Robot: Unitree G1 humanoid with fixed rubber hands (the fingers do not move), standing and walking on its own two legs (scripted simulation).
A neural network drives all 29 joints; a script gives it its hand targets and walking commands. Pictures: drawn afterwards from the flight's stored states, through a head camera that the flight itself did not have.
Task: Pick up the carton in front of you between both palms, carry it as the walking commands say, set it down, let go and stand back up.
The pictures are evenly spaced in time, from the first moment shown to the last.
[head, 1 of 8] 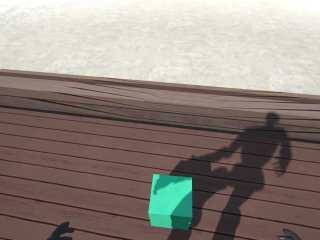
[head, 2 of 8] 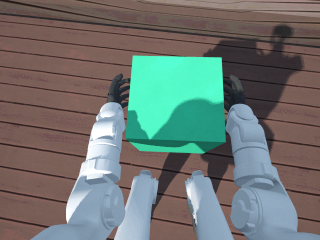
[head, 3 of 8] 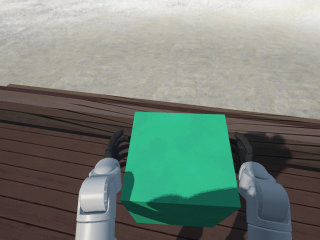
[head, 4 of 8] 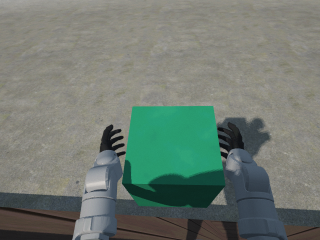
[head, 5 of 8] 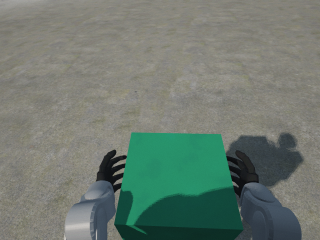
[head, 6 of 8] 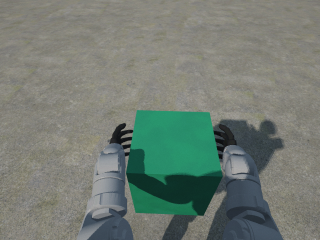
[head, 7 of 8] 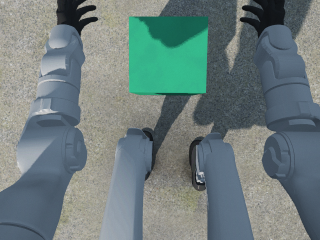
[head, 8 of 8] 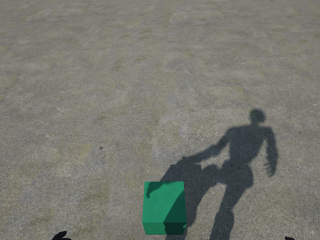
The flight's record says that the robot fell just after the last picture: no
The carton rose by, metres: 0.68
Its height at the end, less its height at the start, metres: -1.23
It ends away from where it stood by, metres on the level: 4.85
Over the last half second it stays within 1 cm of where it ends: yes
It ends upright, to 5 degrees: yes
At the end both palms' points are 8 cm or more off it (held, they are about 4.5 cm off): yes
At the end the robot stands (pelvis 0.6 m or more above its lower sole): yes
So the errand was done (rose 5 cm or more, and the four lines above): yes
